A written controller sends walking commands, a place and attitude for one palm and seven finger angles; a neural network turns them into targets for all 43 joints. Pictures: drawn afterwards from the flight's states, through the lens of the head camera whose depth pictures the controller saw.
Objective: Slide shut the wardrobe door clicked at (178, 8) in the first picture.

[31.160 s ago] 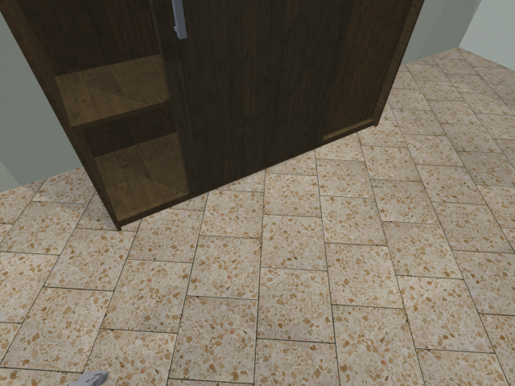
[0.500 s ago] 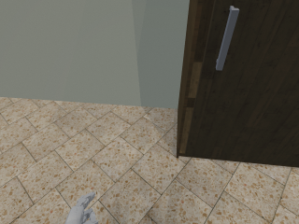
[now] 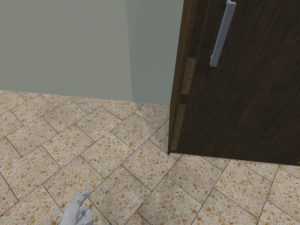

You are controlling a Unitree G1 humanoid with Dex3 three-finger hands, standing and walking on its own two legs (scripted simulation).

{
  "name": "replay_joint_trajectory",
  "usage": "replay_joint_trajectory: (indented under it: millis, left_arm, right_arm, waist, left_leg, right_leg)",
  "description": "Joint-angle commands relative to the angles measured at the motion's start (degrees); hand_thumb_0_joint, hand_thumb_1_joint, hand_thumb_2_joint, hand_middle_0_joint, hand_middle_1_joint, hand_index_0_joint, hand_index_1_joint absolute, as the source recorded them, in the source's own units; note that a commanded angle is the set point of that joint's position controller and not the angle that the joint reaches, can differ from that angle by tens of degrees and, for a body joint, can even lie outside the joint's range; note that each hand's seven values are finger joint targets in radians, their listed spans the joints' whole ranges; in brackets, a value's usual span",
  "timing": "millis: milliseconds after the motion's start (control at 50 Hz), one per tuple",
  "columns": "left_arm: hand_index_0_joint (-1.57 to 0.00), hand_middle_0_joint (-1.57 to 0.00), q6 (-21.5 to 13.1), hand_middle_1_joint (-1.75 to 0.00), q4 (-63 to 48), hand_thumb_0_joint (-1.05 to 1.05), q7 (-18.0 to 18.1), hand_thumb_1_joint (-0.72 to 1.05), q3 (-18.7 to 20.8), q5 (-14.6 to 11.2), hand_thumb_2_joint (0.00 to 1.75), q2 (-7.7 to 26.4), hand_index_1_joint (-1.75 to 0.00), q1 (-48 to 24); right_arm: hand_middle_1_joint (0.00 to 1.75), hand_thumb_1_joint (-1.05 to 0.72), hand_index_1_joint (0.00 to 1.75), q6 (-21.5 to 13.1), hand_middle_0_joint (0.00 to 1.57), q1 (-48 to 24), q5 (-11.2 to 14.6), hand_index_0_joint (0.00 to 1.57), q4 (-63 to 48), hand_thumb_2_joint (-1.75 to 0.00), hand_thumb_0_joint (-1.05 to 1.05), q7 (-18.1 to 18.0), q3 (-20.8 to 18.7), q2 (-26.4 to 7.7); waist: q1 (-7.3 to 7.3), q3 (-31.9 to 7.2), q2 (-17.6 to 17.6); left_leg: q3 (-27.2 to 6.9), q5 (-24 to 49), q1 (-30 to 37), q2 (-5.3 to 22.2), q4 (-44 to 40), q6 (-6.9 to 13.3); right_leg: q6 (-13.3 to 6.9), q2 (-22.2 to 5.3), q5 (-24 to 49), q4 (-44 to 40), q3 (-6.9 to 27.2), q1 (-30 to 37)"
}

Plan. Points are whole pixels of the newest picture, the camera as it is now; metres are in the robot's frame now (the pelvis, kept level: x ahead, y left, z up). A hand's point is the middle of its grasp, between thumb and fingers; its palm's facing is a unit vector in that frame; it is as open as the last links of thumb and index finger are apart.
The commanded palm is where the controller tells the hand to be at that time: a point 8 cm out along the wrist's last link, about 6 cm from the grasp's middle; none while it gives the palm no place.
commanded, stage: stop stepping back and stand still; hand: right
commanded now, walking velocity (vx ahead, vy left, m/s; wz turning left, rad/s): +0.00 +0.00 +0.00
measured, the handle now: (220, 35) +0.74 -0.20 +0.19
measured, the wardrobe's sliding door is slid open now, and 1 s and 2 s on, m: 0.04 0.04 0.04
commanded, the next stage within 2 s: let the arm hang, fingers relaxed in 0.38 s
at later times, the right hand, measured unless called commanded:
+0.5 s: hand out of the picture +0.23 -0.28 +0.16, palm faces +0.38 +0.81 -0.45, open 7.4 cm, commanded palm none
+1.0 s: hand out of the picture -0.07 -0.21 -0.16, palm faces -0.02 +0.98 -0.18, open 7.3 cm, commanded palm none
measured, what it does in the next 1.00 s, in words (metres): stands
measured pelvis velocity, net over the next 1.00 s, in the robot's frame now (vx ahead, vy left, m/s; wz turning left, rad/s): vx -0.01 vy -0.03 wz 0.01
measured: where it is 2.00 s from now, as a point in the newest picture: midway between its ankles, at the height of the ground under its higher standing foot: outside the picture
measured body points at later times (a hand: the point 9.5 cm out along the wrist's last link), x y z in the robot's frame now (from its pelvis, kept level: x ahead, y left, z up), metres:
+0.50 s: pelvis +0.02 -0.02 +0.01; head +0.02 -0.03 +0.46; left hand +0.19 +0.22 -0.07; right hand +0.20 -0.32 +0.18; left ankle -0.02 +0.10 -0.73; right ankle +0.05 -0.11 -0.73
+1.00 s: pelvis -0.01 -0.03 +0.01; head +0.02 -0.04 +0.46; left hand -0.03 +0.23 -0.13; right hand -0.07 -0.26 -0.15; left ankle -0.02 +0.10 -0.73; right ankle +0.05 -0.11 -0.73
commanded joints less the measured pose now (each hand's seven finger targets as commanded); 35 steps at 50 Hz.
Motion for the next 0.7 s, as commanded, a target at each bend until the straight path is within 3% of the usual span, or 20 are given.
replay_joint_trajectory:
  millis: [0, 40, 80, 120, 300, 440, 460, 480, 500, 560, 600, 620, 680]
  left_arm:
    - [-0.20, -0.20, -2.13, -0.30, -8.01, 0.00, 0.43, 0.90, 2.78, -0.62, 0.90, 7.23, -0.30, -5.67]
    - [-0.20, -0.20, -1.86, -0.30, -8.18, 0.00, 0.97, 0.90, 2.67, -0.61, 0.90, 7.29, -0.30, -6.07]
    - [-0.20, -0.20, -1.44, -0.30, -8.78, 0.00, 1.28, 0.90, 2.39, -0.54, 0.90, 7.29, -0.30, -6.70]
    - [-0.20, -0.20, -1.34, -0.30, -9.54, 0.00, 1.72, 0.90, 2.26, -0.61, 0.90, 7.40, -0.30, -7.30]
    - [-0.20, -0.20, -1.09, -0.30, -10.96, 0.00, 1.30, 0.90, 2.43, -0.92, 0.90, 7.38, -0.30, -6.50]
    - [-0.20, -0.20, -0.25, -0.30, -11.34, 0.00, 1.60, 0.90, 2.53, -1.08, 0.90, 7.50, -0.30, -6.53]
    - [-0.20, -0.20, -3.04, -0.30, 1.54, 0.00, -4.02, 0.90, 5.28, -0.33, 0.90, 19.89, -0.30, -10.15]
    - [-0.20, -0.20, 0.10, -0.30, 1.72, 0.00, -4.32, 0.90, 5.56, -0.29, 0.90, 17.21, -0.30, -6.46]
    - [-0.20, -0.20, 1.58, -0.30, 1.64, 0.00, -4.20, 0.90, 4.77, 0.21, 0.90, 16.56, -0.30, -5.96]
    - [-0.20, -0.20, 3.36, -0.30, 2.72, 0.00, -3.98, 0.90, 4.01, 1.19, 0.90, 17.96, -0.30, -7.60]
    - [-0.20, -0.20, 4.45, -0.30, 4.74, 0.00, -4.03, 0.90, 3.83, 1.61, 0.90, 18.18, -0.30, -7.86]
    - [-0.20, -0.20, 5.09, -0.30, 5.97, 0.00, -4.07, 0.90, 3.53, 1.68, 0.90, 17.42, -0.30, -7.66]
    - [-0.20, -0.20, 6.43, -0.30, 10.22, 0.00, -4.02, 0.90, 2.37, 1.76, 0.90, 15.02, -0.30, -7.10]
  right_arm:
    - [0.30, -0.90, 0.30, -2.82, 0.20, -3.21, 0.27, 0.20, -8.59, -0.90, 0.00, -0.97, -5.70, -9.14]
    - [0.30, -0.90, 0.30, -2.75, 0.20, -4.29, 0.12, 0.20, -7.60, -0.90, 0.00, -0.83, -5.46, -9.23]
    - [0.30, -0.90, 0.30, -2.78, 0.20, -4.86, -0.04, 0.20, -8.38, -0.90, 0.00, -0.56, -5.11, -9.10]
    - [0.30, -0.90, 0.30, -2.65, 0.20, -5.85, 0.00, 0.20, -9.30, -0.90, 0.00, -0.47, -5.26, -9.67]
    - [0.30, -0.90, 0.30, -2.14, 0.20, -0.76, 0.66, 0.20, -11.97, -0.90, 0.00, -0.78, -5.76, -8.98]
    - [0.30, -0.90, 0.30, -1.66, 0.20, -0.55, 0.89, 0.20, -9.43, -0.90, 0.00, -0.65, -5.36, -8.78]
    - [0.30, -0.90, 0.30, 5.95, 0.20, -5.33, -3.54, 0.20, 34.44, -0.90, 0.00, 7.30, 17.78, -0.98]
    - [0.30, -0.90, 0.30, 9.00, 0.20, -6.60, -3.19, 0.20, 36.92, -0.90, 0.00, 8.61, 16.81, -1.52]
    - [0.30, -0.90, 0.30, 9.31, 0.20, -8.85, -3.25, 0.20, 39.38, -0.90, 0.00, 9.12, 17.47, -0.58]
    - [0.30, -0.90, 0.30, 9.08, 0.20, -13.67, -3.53, 0.20, 49.91, -0.90, 0.00, 9.59, 18.89, -2.30]
    - [0.30, -0.90, 0.30, 9.20, 0.20, -16.56, -3.51, 0.20, 58.16, -0.90, 0.00, 9.34, 19.82, -3.32]
    - [0.30, -0.90, 0.30, 9.44, 0.20, -17.63, -3.45, 0.20, 62.07, -0.90, 0.00, 9.07, 20.56, -3.12]
    - [0.30, -0.90, 0.30, 10.18, 0.20, -18.55, -3.12, 0.20, 72.00, -0.90, 0.00, 8.76, 22.30, -1.71]
  waist:
    - [-0.08, -3.10, 6.24]
    - [-0.40, -4.05, 2.93]
    - [-0.86, -4.90, -1.80]
    - [-1.40, -5.48, -3.98]
    - [-1.28, -9.22, -4.14]
    - [-1.10, -6.93, -2.46]
    - [0.47, -3.23, -3.15]
    - [-0.26, -6.34, -3.20]
    - [-0.68, -5.71, -1.49]
    - [-1.74, -3.27, 7.04]
    - [-1.58, -2.07, 9.63]
    - [-1.30, -1.21, 8.91]
    - [-0.93, 1.97, 0.88]
  left_leg:
    - [-15.30, 14.21, -0.98, 12.95, -12.67, 4.61]
    - [-11.46, 18.46, -0.94, 10.30, -9.76, 2.42]
    - [-6.69, 16.64, -2.15, 6.06, -7.03, -0.14]
    - [-4.26, 14.59, -0.95, 4.09, -6.42, -1.46]
    - [-4.45, 19.87, 3.15, 4.51, -7.11, -0.90]
    - [-5.46, 17.89, 1.48, 5.18, -9.15, -0.86]
    - [-3.63, 22.06, -4.05, 8.94, -2.28, -0.38]
    - [-5.86, 15.53, -5.02, 8.31, -3.53, -0.22]
    - [-4.40, 9.16, -5.57, 7.04, -3.00, -0.34]
    - [-4.90, 6.48, -2.41, 6.60, -4.35, 0.02]
    - [-6.94, 6.89, -1.77, 7.69, -6.53, 0.50]
    - [-7.31, 6.25, -1.86, 7.94, -7.51, 0.57]
    - [-8.27, 0.06, -2.89, 7.41, -10.81, 0.43]
  right_leg:
    - [0.23, -0.77, 0.61, -0.26, 3.07, 1.76]
    - [-0.28, -1.56, 6.18, -4.17, 3.82, 5.94]
    - [-1.21, -4.05, 13.60, -7.64, 5.87, 10.10]
    - [-1.96, -5.92, 15.38, -9.88, 7.54, 9.93]
    - [-0.58, -4.55, 19.49, -8.39, 5.16, 9.71]
    - [-0.41, -4.33, 14.60, -8.76, 4.87, 8.24]
    - [-1.31, -5.38, 20.29, -1.09, 5.48, 4.29]
    - [-1.07, -5.73, 16.94, -3.11, 4.59, 6.30]
    - [-2.00, -6.30, 12.91, -4.67, 6.15, 4.00]
    - [-3.32, -5.97, 10.08, -8.14, 9.41, 1.63]
    - [-3.01, -4.84, 8.68, -9.32, 9.14, 3.26]
    - [-2.72, -4.38, 7.80, -10.19, 8.82, 4.00]
    - [-2.01, -3.52, -0.25, -15.12, 8.52, 5.48]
